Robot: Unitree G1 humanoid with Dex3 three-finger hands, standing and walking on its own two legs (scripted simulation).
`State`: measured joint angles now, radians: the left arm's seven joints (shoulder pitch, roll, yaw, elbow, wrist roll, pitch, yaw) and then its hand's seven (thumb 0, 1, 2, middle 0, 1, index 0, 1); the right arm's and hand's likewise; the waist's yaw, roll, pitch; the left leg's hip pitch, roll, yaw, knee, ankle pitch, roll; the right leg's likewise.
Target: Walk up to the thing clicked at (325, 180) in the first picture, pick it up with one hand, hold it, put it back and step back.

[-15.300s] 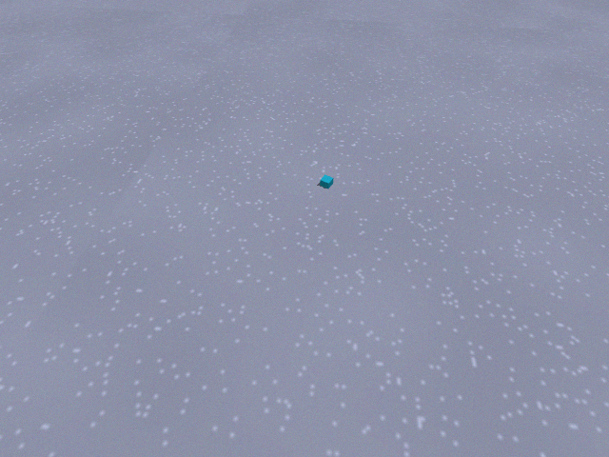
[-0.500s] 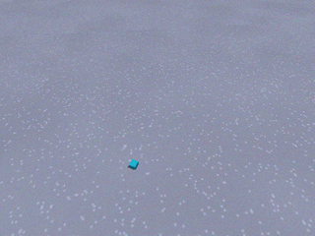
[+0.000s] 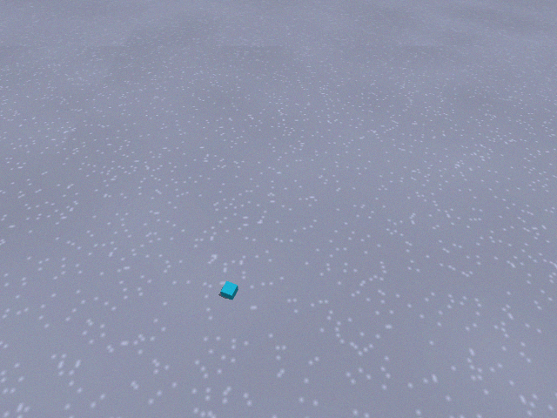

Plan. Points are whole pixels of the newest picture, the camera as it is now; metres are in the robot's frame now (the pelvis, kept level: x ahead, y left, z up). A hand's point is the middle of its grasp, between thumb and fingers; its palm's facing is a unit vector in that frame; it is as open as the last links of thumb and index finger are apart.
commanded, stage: walk up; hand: left
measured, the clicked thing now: (229, 290) +0.71 +0.22 -0.75
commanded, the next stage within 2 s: stand in 0.28 s
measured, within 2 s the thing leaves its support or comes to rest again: neither
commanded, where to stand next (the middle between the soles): +0.33 +0.00 m, yaw -1 degrees
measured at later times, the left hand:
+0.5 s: hand out of the picture +0.07 +0.25 -0.15, palm faces +0.00 -0.94 -0.33, open 7.3 cm
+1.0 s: hand out of the picture +0.05 +0.25 -0.15, palm faces -0.05 -0.94 -0.34, open 7.3 cm
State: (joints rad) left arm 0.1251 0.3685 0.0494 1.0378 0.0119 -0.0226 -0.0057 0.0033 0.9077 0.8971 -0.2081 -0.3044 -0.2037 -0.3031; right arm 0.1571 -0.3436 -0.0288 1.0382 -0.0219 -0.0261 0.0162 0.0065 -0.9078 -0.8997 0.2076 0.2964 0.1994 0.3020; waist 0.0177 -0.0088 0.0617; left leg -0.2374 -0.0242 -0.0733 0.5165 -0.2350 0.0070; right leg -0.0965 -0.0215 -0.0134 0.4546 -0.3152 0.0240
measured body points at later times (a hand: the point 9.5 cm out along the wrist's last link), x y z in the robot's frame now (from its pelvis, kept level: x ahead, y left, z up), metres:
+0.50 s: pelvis -0.01 +0.00 +0.01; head +0.00 +0.00 +0.46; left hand +0.07 +0.30 -0.13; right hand +0.11 -0.30 -0.11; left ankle +0.03 +0.12 -0.74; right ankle -0.04 -0.14 -0.74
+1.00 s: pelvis -0.02 -0.01 +0.01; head -0.02 +0.00 +0.46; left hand +0.05 +0.30 -0.12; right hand +0.02 -0.31 -0.12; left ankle +0.03 +0.12 -0.74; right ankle -0.04 -0.14 -0.74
